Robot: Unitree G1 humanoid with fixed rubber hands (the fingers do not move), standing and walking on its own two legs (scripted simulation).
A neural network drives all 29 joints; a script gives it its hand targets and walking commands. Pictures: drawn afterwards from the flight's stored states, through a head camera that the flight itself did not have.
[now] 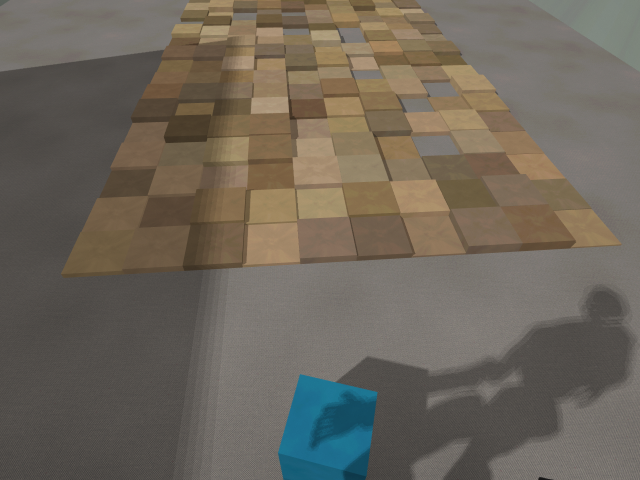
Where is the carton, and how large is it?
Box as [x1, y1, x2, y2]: [278, 374, 376, 479]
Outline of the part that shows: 300,374 278,451 283,479 364,479 367,468 376,392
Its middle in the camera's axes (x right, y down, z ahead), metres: +0.03 +0.53 +1.06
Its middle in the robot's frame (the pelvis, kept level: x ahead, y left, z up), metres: +0.40 -0.04 -0.66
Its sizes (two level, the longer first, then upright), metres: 0.210 0.200 0.250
